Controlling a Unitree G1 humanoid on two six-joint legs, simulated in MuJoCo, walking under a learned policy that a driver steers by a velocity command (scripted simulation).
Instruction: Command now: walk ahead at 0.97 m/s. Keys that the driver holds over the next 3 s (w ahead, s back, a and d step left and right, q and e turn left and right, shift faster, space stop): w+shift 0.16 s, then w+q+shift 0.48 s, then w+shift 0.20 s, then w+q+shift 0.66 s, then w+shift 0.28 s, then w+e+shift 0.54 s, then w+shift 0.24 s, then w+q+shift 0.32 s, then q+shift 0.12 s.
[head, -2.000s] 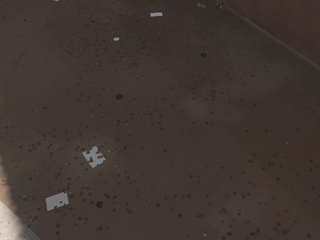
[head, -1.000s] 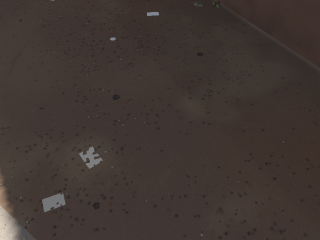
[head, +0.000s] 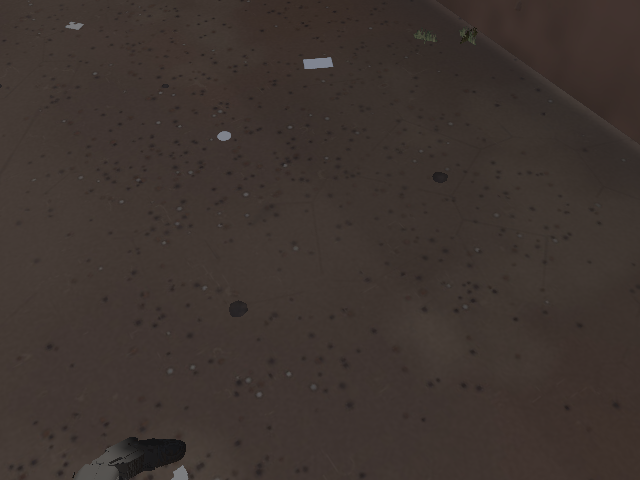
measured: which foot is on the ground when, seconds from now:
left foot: down 0.00-0.00, up 0.02-0.46, down 0.48-0.90, up 0.92-1.00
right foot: down 0.00-0.48, up 0.50-0.88, down 0.90-1.00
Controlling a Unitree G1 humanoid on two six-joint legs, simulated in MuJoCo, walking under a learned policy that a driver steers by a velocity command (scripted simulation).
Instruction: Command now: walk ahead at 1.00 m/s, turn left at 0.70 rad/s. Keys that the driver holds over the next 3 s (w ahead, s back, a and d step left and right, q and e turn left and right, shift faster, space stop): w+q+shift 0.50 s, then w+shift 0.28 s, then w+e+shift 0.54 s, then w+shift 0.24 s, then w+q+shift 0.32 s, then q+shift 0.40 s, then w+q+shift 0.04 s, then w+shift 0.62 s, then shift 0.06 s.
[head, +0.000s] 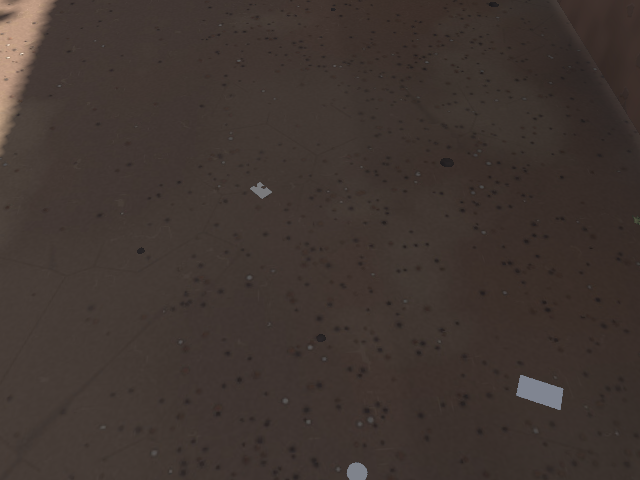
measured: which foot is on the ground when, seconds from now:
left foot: up 0.00-0.34, down 0.36-0.80, up 0.82-1.00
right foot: down 0.00-0.36, up 0.38-0.76, down 0.78-1.00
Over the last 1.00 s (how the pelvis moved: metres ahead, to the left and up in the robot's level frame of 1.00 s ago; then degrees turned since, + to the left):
0.97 0.10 0.02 30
